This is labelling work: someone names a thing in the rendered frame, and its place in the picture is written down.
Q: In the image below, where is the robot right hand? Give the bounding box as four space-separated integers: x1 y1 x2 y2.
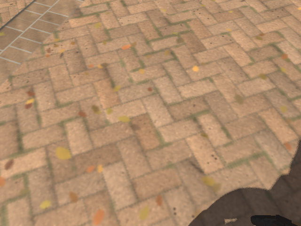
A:
251 215 297 226

